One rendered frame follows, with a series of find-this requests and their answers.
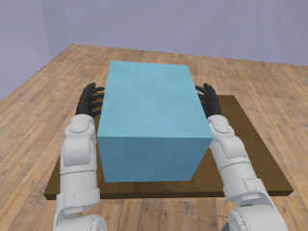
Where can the right robot upper arm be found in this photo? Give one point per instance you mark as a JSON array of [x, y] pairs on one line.
[[259, 217]]

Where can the robot left forearm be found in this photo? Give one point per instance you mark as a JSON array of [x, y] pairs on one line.
[[78, 166]]

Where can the right robot hand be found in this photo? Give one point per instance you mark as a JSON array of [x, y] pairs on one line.
[[210, 103]]

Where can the left robot upper arm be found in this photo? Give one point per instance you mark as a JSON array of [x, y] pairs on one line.
[[91, 222]]

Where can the robot right forearm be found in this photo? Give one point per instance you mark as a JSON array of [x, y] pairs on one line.
[[241, 185]]

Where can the table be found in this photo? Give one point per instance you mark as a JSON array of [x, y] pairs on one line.
[[206, 180]]

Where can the left robot hand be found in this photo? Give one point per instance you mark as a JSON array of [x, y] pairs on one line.
[[84, 106]]

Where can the carton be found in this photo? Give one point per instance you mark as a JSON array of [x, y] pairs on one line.
[[152, 126]]

